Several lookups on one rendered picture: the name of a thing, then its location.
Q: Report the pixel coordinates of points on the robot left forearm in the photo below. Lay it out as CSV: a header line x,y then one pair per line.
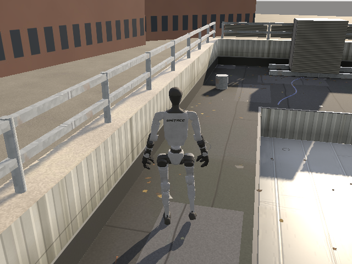
x,y
149,147

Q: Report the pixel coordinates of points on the right robot hand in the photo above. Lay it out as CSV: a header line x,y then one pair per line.
x,y
206,159

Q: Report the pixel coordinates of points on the left robot hand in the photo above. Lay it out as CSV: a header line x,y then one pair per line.
x,y
145,161

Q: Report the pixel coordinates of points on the left robot upper arm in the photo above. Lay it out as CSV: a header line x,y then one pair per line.
x,y
155,125

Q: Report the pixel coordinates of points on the robot right forearm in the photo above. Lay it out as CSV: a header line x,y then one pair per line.
x,y
202,146

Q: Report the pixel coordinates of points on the right robot foot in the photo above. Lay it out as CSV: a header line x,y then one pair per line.
x,y
192,215

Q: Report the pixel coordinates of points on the right robot upper arm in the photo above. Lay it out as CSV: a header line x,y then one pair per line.
x,y
195,125

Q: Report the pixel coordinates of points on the left robot shin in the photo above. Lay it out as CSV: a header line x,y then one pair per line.
x,y
165,200

